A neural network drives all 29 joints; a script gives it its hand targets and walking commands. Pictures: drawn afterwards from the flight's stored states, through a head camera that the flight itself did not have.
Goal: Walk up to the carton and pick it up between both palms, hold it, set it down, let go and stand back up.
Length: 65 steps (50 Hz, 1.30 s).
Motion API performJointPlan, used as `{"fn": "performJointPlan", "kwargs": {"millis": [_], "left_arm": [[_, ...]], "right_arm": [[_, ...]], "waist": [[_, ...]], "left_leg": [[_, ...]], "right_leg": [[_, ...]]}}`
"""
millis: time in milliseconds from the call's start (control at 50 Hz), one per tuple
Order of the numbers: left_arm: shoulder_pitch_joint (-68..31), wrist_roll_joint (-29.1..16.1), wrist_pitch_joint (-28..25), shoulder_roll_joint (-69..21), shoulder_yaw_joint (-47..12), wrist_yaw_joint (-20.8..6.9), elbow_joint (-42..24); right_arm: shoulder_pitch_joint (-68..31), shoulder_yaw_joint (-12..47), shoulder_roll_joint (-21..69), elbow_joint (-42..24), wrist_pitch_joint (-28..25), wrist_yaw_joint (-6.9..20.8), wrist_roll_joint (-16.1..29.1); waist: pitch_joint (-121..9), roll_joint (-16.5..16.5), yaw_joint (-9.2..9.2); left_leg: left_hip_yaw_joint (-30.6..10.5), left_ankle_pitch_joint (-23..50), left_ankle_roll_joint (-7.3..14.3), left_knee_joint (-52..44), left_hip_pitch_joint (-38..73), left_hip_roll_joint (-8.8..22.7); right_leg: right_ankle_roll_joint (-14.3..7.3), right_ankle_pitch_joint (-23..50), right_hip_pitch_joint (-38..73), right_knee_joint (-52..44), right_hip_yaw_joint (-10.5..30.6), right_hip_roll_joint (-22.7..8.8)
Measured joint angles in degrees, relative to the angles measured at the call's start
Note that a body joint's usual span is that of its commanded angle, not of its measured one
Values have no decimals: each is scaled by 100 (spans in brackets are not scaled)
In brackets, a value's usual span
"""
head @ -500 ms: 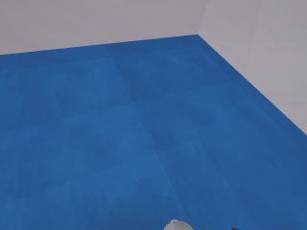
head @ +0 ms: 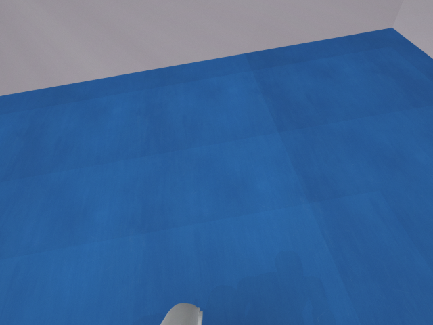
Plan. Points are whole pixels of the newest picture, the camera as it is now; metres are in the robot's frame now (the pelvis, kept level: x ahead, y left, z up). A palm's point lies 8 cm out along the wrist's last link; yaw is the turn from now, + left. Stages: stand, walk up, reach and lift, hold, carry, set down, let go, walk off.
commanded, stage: walk up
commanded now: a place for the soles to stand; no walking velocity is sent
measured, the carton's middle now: out of the picture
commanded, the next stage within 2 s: none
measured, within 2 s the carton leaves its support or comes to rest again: neither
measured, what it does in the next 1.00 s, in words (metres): steps to the left, turning left: left foot, then right foot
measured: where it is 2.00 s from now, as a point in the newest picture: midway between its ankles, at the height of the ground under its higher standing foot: outside the picture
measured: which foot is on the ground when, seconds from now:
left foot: up 0.00-0.20, down 0.22-0.62, up 0.64-0.98, down 1.00-1.00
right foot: down 0.00-0.24, up 0.26-0.58, down 0.60-1.00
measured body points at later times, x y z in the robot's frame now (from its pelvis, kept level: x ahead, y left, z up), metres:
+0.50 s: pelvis -0.08 +0.13 +0.01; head -0.07 +0.15 +0.45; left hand -0.07 +0.41 -0.13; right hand +0.02 -0.12 -0.12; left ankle -0.08 +0.22 -0.73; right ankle -0.02 +0.05 -0.68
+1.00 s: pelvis -0.15 +0.21 -0.02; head -0.15 +0.22 +0.43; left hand -0.28 +0.46 -0.15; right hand +0.08 +0.04 -0.15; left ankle -0.23 +0.36 -0.73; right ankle -0.03 +0.11 -0.73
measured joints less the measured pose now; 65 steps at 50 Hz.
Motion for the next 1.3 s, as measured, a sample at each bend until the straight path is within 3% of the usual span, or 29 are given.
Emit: {"fn": "performJointPlan", "kwargs": {"millis": [60,160,220,260,300,320,380,420,560,600,620,680,740,800,860,940,1000,1040,1060,1100,1160,1240,1300], "left_arm": [[-106,46,-53,-30,-29,-36,-67],[-247,107,-38,14,-55,-63,-142],[-304,140,59,127,-24,-88,-90],[-276,102,164,313,41,-100,5],[-102,-16,352,417,56,-109,78],[-57,-56,413,455,51,-110,96],[-27,-125,382,449,39,-113,30],[-20,-158,287,388,19,-116,-69],[-114,-353,109,241,-58,-46,-276],[-94,-396,68,196,-91,-2,-316],[-84,-391,38,138,-109,16,-312],[8,-253,61,96,-164,65,-327],[88,-107,55,132,-58,141,-330],[187,3,41,141,-2,137,-333],[178,89,66,108,7,67,-332],[126,195,9,80,-44,-56,-409],[125,256,41,175,-47,-131,-429],[127,236,121,362,14,-168,-407],[171,175,183,454,53,-195,-399],[233,-14,291,614,85,-239,-388],[161,-163,191,674,85,-263,-452],[189,-186,-35,486,-31,-271,-624],[392,-139,-155,397,-88,-222,-799]], "right_arm": [[-20,-12,-67,29,6,10,44],[-105,49,-55,-4,21,67,163],[-103,95,-29,-83,-111,122,258],[-167,114,134,-58,-238,128,256],[-51,210,238,-124,-314,90,262],[43,242,290,-152,-324,39,249],[299,300,350,-189,-245,-104,125],[398,284,327,-213,-206,-134,96],[415,261,146,-278,-222,-132,89],[400,275,80,-273,-173,-123,123],[370,276,26,-257,-138,-120,165],[339,229,26,-208,-17,-110,87],[249,231,54,-182,-7,14,-120],[104,180,17,-142,-25,139,-158],[19,156,-63,-85,-23,205,-83],[-35,158,-119,-4,-35,286,35],[30,148,-110,-24,-136,322,124],[13,125,26,24,-275,286,132],[19,137,96,16,-334,259,129],[77,162,246,-26,-390,174,168],[242,152,385,-135,-340,22,113],[425,94,283,-286,-249,13,54],[502,116,152,-397,-198,53,124]], "waist": [[43,-22,-17],[-6,-236,-48],[-158,-480,-66],[-149,-987,22],[-389,-1156,-66],[-485,-1194,-159],[-613,-1175,-266],[-609,-1071,-290],[-399,-713,-334],[-381,-625,-278],[-346,-493,-231],[-347,-211,-166],[-309,-129,-80],[-269,-115,-84],[-217,-147,-113],[-146,-263,-98],[-218,-478,-101],[-202,-940,-13],[-233,-1128,30],[-361,-1318,-83],[-372,-1370,-213],[-421,-1073,-235],[-508,-876,-99]], "left_leg": [[147,-124,-51,-412,236,324],[598,-536,53,-2015,923,757],[845,-643,148,-3124,1450,785],[1084,-460,160,-3145,1551,483],[1109,-468,285,-3157,1495,370],[1037,-392,354,-3295,1496,289],[843,74,525,-3923,1586,33],[726,296,619,-4285,1637,-134],[427,877,930,-4922,1643,-866],[381,990,994,-5021,1652,-1095],[338,980,980,-4982,1644,-1137],[485,-130,468,-3399,1128,-1045],[567,-126,204,-1719,553,-587],[348,70,66,-897,226,-92],[274,132,-4,-1075,229,387],[527,-27,71,-2374,638,858],[864,-98,201,-3289,1161,930],[1048,52,199,-3269,1261,625],[1118,-25,210,-3181,1266,507],[1028,-75,287,-3218,1212,327],[734,273,411,-3720,1285,29],[395,572,525,-4303,1407,-318],[274,489,597,-4240,1389,-581]], "right_leg": [[114,73,-81,68,-141,-222],[279,126,-220,295,-440,-612],[391,62,-430,646,-560,-912],[242,-494,-664,1152,-165,-1167],[178,-1532,-988,1884,359,-844],[161,-1704,-1097,2251,528,-662],[177,-1487,-1324,3000,658,-256],[180,-1226,-1306,2971,613,-55],[139,-913,-577,1018,811,478],[115,-534,-170,106,927,542],[32,35,-33,-228,954,570],[-66,177,145,-335,646,407],[16,117,315,-423,353,229],[118,33,324,-271,113,49],[213,-115,334,-45,-139,-182],[354,-287,394,220,-513,-520],[420,-580,362,673,-749,-879],[194,-1068,193,1249,-484,-1213],[73,-1518,27,1602,-202,-1183],[61,-2061,-375,2401,367,-732],[139,-1700,-755,2743,576,-212],[104,-1128,-690,1504,585,122],[26,-133,-188,9,597,224]]}}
